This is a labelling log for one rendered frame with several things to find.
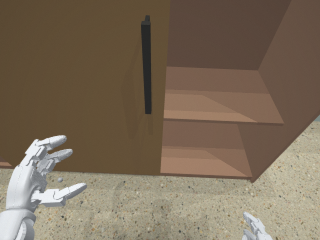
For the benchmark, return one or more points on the right robot hand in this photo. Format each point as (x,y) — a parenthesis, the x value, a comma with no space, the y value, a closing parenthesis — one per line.
(257,228)

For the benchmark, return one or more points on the handle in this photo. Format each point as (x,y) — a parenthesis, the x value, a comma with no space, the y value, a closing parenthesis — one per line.
(146,59)

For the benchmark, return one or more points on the left robot hand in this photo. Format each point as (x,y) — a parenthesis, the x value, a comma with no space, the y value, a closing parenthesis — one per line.
(22,190)

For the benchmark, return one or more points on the left robot forearm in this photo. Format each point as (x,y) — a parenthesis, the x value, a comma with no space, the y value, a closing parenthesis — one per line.
(17,224)

